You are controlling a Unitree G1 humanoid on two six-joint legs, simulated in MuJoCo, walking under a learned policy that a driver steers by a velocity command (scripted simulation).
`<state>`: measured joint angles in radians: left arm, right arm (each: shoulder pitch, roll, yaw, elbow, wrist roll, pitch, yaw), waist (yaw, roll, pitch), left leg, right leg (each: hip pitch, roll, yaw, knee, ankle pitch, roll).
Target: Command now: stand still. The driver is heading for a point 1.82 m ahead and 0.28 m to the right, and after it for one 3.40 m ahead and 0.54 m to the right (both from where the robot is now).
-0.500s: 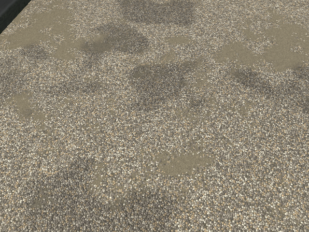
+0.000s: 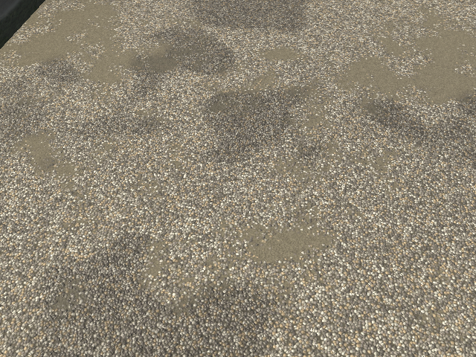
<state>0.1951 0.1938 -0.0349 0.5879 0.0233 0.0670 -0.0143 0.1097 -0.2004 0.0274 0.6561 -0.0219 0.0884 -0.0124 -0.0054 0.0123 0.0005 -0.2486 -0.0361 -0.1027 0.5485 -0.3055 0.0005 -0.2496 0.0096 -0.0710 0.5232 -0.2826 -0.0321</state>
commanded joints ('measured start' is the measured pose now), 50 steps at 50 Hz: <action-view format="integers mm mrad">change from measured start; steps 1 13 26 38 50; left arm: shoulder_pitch -38 -40 -38 -1 14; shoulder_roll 83 81 81 84 88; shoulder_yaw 24 24 25 25 24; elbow -86 -90 -89 -46 -26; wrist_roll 0 -2 -3 -8 -8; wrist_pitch -17 -21 -22 -19 -16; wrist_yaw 1 0 1 16 21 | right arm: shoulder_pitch -70 -78 -81 -51 -28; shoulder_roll -87 -87 -87 -68 -66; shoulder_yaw -24 -26 -27 -17 -14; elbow -86 -85 -80 -38 -20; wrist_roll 0 1 2 1 3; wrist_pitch -15 -14 -14 -7 -10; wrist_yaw -1 -2 -3 -15 -19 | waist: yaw -1 -3 -3 -3 -1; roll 0 -6 -7 -5 -8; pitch -71 -80 -86 -76 -72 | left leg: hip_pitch -42 -33 -24 0 9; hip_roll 60 58 58 82 87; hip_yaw -70 -68 -65 -63 -55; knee -81 -74 -70 -146 -165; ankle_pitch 157 180 204 260 262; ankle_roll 26 21 19 29 32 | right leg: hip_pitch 79 90 101 158 170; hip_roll -90 -93 -94 -100 -98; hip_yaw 109 109 108 129 132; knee -73 -65 -60 -114 -131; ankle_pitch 170 213 250 286 299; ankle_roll -40 -41 -41 -31 -33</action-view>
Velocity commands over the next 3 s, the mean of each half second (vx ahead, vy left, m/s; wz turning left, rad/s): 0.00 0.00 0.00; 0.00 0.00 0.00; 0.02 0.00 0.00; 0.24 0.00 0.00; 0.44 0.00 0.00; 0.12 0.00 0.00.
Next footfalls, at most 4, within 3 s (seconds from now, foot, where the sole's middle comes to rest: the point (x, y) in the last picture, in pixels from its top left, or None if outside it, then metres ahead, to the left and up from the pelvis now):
none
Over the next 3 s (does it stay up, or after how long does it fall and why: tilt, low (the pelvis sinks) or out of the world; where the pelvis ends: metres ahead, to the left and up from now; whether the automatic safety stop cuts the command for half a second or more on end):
stays up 0.03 0.01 0.01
